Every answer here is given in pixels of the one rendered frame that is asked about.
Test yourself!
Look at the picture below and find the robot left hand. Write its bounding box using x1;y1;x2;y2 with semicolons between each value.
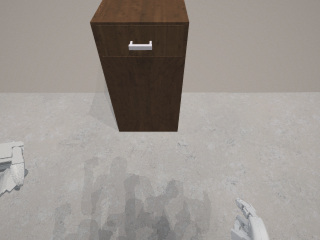
0;141;29;197

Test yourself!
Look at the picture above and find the handle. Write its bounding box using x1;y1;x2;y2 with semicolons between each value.
128;41;152;50

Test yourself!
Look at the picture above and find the robot right hand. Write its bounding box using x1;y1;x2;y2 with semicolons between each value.
231;198;270;240

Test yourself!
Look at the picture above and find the cabinet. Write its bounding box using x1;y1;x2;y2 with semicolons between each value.
90;0;189;132

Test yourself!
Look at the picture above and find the drawer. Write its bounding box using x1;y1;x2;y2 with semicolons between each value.
96;25;184;56

